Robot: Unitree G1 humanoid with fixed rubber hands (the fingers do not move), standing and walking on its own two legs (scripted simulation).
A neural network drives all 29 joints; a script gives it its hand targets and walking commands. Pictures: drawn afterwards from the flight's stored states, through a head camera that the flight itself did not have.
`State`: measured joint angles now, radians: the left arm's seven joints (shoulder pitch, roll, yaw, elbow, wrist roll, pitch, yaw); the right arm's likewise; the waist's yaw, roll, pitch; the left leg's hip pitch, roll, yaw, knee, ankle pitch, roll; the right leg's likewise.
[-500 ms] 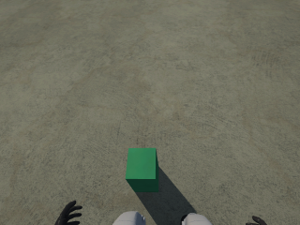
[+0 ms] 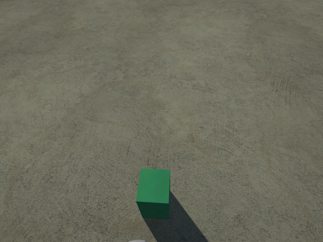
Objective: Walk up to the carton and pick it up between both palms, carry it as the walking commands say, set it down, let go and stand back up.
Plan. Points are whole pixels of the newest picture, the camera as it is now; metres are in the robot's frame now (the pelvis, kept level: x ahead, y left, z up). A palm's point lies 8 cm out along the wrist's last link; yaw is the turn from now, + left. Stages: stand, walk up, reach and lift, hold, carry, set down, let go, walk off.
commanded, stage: walk up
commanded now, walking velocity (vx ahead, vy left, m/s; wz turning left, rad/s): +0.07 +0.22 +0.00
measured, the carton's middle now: (155, 195) +0.43 +0.09 -0.63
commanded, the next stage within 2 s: stand in 0.80 s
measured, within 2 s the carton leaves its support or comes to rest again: neither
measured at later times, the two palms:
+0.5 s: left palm out of the picture +0.09 +0.33 -0.14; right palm out of the picture +0.11 -0.14 -0.14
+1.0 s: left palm out of the picture +0.06 +0.31 -0.14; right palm out of the picture +0.06 -0.13 -0.14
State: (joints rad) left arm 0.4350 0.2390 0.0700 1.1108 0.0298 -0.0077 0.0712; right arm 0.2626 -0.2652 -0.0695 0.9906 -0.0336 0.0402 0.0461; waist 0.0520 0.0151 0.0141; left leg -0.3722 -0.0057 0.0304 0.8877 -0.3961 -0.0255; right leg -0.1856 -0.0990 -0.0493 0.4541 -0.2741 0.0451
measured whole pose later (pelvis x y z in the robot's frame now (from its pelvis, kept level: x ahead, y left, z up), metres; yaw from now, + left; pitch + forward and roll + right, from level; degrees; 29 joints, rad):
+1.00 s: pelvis +0.06 +0.09 +0.01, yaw +0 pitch -1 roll +0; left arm 0.26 0.15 0.02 1.15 0.00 -0.01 0.04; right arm 0.25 -0.15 -0.03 1.13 0.00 0.00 -0.04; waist 0.00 0.00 0.02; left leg -0.18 0.01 0.04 0.37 -0.16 0.01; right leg -0.08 0.03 -0.03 0.35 -0.24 -0.03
